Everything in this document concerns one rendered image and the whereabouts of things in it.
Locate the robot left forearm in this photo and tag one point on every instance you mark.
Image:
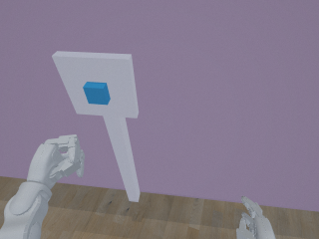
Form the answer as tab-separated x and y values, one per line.
25	211

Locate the panel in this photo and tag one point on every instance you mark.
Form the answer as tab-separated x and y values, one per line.
117	70

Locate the robot left hand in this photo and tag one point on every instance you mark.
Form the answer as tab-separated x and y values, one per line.
49	165

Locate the button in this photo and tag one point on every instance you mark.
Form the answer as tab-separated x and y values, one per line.
97	93

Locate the robot right hand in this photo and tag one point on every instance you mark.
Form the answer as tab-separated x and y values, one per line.
259	226

